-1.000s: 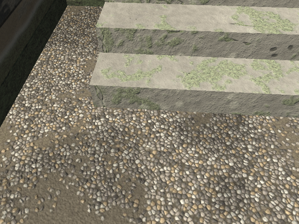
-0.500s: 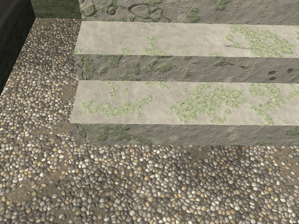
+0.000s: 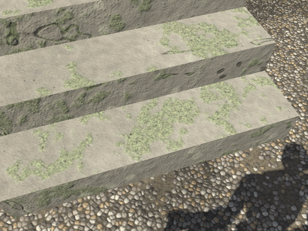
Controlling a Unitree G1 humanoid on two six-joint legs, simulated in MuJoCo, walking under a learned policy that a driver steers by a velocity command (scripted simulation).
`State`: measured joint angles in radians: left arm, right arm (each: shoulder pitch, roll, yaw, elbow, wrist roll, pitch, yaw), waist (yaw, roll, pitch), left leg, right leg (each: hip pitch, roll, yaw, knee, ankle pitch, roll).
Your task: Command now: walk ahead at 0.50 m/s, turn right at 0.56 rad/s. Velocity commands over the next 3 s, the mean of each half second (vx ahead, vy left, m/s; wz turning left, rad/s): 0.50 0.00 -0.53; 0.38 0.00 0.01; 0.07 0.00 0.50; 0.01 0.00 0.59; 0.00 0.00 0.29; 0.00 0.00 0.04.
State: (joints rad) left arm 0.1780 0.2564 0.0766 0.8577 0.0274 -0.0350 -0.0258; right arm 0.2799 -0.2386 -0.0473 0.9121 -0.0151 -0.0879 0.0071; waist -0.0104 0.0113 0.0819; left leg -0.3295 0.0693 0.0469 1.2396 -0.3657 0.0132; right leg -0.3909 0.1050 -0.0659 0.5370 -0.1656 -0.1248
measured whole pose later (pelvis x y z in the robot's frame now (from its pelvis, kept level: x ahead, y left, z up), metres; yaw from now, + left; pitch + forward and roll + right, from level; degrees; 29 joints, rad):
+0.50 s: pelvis +0.27 +0.03 +0.00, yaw -15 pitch +1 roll +0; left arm 0.38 0.30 0.07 0.91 0.00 -0.07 0.00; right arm 0.08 -0.26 -0.03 0.76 -0.05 -0.09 0.00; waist 0.06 -0.01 0.04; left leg -0.40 -0.02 0.03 0.53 -0.13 0.04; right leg -0.17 0.14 0.16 0.88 -0.44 -0.09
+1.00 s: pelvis +0.42 -0.03 +0.01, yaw -12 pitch +0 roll +0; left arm 0.09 0.19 -0.02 0.83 0.03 -0.05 0.03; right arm 0.30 -0.21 -0.03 0.89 -0.01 -0.01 -0.02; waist -0.05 0.02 0.06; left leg -0.37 -0.01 0.01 1.03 -0.54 0.00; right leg -0.32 0.01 -0.08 0.47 -0.14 -0.06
